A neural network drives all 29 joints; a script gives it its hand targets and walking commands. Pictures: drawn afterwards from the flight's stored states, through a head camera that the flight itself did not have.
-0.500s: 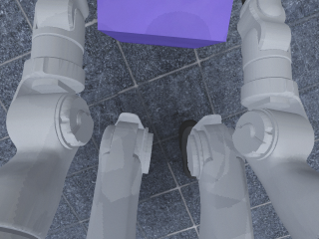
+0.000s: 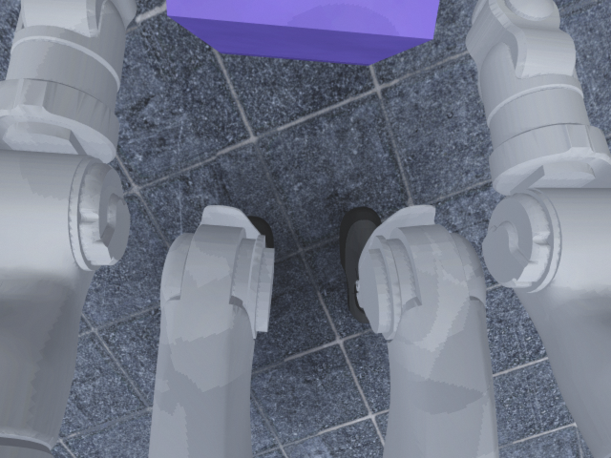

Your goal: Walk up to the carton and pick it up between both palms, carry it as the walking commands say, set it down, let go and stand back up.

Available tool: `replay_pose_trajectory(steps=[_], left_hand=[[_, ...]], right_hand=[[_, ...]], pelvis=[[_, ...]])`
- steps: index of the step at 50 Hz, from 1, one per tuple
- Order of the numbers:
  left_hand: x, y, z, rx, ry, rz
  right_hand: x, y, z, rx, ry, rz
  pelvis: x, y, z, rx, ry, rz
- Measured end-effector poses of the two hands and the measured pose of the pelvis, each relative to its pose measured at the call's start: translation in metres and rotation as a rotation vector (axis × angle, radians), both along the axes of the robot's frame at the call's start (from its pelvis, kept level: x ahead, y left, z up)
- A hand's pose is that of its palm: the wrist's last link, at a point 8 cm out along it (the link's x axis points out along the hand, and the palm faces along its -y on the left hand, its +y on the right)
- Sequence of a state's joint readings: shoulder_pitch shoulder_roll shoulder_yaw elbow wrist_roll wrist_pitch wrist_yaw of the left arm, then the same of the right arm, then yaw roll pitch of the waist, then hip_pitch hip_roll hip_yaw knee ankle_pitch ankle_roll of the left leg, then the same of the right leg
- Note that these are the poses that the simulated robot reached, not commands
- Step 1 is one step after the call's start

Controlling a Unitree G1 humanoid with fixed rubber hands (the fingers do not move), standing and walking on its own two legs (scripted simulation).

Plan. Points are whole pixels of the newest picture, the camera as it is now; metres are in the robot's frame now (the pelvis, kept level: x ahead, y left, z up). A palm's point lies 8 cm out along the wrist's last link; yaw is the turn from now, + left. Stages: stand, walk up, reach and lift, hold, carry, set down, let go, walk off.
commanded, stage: set down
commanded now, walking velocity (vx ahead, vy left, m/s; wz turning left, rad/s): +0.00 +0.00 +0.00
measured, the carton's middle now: out of the picture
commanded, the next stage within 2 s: let go in 1.60 s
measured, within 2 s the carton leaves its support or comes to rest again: neither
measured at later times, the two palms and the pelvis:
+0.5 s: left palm out of the picture +0.58 +0.20 -0.11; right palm out of the picture +0.56 -0.17 -0.13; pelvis -0.01 +0.00 +0.02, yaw +0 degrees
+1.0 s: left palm out of the picture +0.59 +0.21 +0.05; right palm out of the picture +0.56 -0.19 +0.02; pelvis +0.02 -0.01 +0.15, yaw +2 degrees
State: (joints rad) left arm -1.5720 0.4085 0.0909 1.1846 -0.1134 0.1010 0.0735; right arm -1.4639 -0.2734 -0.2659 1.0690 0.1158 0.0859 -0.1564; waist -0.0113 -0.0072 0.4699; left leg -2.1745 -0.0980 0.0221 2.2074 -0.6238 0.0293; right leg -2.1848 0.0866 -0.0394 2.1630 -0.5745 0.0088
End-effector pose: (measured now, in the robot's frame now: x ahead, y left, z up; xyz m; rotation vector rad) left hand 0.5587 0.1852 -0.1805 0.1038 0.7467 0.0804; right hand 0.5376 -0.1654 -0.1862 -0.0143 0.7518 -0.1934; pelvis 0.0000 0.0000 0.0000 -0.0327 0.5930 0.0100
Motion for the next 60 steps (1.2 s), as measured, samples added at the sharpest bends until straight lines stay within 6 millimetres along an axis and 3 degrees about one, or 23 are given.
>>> replay_pose_trajectory(steps=[6, 14, 20, 27, 33, 42, 52, 60], left_hand=[[0.013, 0.013, 0.013, -0.007, -0.035, 0.043], [0.008, 0.013, 0.007, -0.021, -0.008, 0.022], [0.023, 0.008, 0.025, -0.008, -0.1, 0.004], [0.026, 0.016, 0.083, 0.028, -0.097, 0.02], [0.021, 0.026, 0.125, 0.022, -0.063, 0.037], [0.027, 0.016, 0.177, -0.01, -0.068, 0.006], [0.032, 0.021, 0.234, 0.021, -0.069, -0.001], [0.033, 0.018, 0.288, 0.004, -0.091, -0.02]], right_hand=[[0.02, 0.0, 0.013, 0.001, -0.027, 0.024], [0.015, -0.007, 0.008, 0.01, -0.011, -0.005], [0.014, -0.017, 0.02, -0.012, -0.064, -0.012], [0.026, -0.005, 0.079, 0.005, -0.115, -0.002], [0.025, -0.008, 0.122, -0.017, -0.085, -0.003], [0.023, -0.019, 0.174, -0.014, -0.088, -0.012], [0.019, -0.029, 0.218, -0.018, -0.078, -0.01], [0.029, -0.022, 0.285, -0.014, -0.126, 0.006]], pelvis=[[-0.005, -0.005, -0.004, 0.011, -0.02, 0.001], [0.0, -0.005, -0.004, 0.004, 0.015, 0.002], [-0.005, -0.003, 0.002, 0.0, -0.033, 0.002], [-0.006, -0.003, 0.028, 0.009, -0.074, 0.006], [0.0, -0.005, 0.058, 0.014, 0.005, 0.01], [0.01, -0.008, 0.101, 0.01, 0.145, 0.007], [0.022, -0.009, 0.158, 0.027, 0.176, 0.008], [0.035, -0.011, 0.205, 0.028, 0.178, 0.012]])
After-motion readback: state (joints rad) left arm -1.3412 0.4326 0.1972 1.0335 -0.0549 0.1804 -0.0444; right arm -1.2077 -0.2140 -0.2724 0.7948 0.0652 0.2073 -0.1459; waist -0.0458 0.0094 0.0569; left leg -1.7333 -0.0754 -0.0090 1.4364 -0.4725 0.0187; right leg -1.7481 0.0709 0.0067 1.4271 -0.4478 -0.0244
